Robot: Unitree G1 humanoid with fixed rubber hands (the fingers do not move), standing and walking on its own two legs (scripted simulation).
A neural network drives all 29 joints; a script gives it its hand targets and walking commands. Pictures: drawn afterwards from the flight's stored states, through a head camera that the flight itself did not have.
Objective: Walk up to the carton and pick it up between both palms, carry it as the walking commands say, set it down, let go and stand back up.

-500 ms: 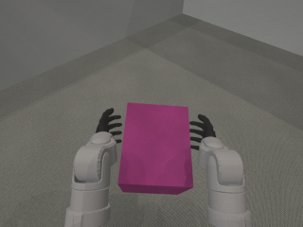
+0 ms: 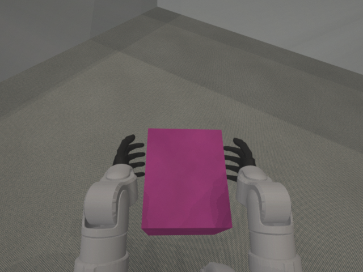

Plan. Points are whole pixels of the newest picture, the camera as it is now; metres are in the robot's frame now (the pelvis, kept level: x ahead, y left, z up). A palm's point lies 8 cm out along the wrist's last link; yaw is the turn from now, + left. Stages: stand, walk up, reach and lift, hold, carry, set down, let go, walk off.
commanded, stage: carry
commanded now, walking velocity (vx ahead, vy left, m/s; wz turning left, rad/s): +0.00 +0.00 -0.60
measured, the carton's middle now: (183, 184) +0.31 +0.01 +0.00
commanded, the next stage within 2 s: none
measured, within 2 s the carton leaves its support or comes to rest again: neither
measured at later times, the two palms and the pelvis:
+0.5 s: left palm (190, 186) +0.27 +0.00 +0.08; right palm (320, 233) +0.19 -0.23 +0.08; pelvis -0.06 -0.02 -0.01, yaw -17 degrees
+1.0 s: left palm (245, 222) +0.20 -0.09 +0.09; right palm out of the picture +0.06 -0.29 +0.08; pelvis -0.12 -0.03 -0.01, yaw -29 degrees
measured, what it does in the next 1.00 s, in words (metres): walks backwards, turning right: right foot, then left foot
